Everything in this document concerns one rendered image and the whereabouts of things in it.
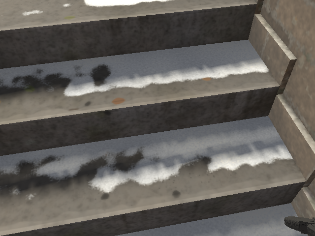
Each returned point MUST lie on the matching right robot hand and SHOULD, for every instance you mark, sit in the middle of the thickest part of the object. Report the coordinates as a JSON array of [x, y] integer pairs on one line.
[[302, 224]]

